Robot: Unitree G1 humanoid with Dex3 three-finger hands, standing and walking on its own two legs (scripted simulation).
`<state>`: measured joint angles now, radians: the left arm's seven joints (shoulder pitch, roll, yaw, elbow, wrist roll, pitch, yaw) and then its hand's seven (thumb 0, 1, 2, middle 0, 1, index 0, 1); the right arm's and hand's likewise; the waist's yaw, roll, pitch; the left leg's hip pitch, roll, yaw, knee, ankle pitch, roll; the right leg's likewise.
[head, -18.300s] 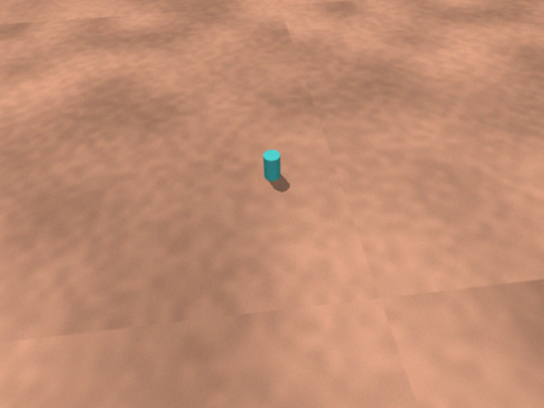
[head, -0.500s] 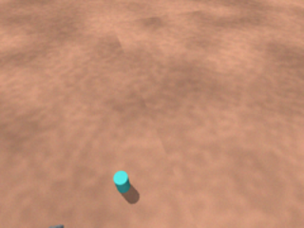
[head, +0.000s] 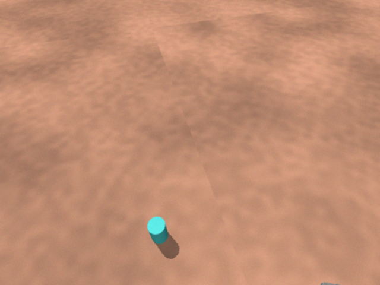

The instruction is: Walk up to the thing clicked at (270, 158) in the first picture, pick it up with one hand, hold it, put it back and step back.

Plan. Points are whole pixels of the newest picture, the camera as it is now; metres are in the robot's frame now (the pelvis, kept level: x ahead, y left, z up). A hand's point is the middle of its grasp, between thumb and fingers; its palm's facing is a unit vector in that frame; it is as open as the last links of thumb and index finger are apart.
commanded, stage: walk up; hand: left
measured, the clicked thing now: (158, 230) +0.48 +0.20 -0.70
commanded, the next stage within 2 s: stand in 0.78 s
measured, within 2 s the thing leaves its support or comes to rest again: neither
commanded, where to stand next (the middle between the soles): +0.17 -0.02 m, yaw +2 degrees
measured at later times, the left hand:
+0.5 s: hand out of the picture +0.08 +0.26 -0.15, palm faces +0.02 -0.94 -0.33, open 7.4 cm
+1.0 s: hand out of the picture +0.06 +0.25 -0.15, palm faces +0.01 -0.94 -0.33, open 7.4 cm
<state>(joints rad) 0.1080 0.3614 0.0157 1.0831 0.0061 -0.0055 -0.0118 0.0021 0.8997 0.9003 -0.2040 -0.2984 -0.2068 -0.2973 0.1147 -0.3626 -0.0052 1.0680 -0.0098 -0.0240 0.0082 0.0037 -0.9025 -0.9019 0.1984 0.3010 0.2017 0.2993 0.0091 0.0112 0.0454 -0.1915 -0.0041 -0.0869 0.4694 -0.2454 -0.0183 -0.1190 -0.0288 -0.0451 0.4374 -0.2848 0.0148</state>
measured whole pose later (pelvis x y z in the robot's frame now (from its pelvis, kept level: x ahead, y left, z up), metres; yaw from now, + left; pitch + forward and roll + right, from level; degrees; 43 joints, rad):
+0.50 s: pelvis +0.00 +0.00 +0.00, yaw +1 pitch -2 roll +0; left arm 0.10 0.36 0.03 1.09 0.01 0.00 -0.01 0.00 0.90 0.90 -0.20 -0.30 -0.21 -0.30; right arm 0.11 -0.35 0.00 1.10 -0.02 -0.01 0.01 0.00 -0.90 -0.90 0.20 0.30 0.20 0.30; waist 0.01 -0.01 0.06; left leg -0.18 -0.02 -0.10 0.45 -0.23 -0.01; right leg -0.10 -0.04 -0.06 0.42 -0.28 0.02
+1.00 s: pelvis -0.01 +0.00 +0.01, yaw +1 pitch -2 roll +0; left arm 0.10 0.34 0.01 1.12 0.01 0.00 -0.01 0.00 0.90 0.90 -0.20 -0.30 -0.21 -0.30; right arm 0.07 -0.35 0.01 1.09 -0.01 -0.01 0.00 0.00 -0.90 -0.90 0.20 0.30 0.20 0.30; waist 0.01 0.01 0.08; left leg -0.16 -0.01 -0.10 0.37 -0.17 -0.02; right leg -0.08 -0.04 -0.06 0.35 -0.22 0.02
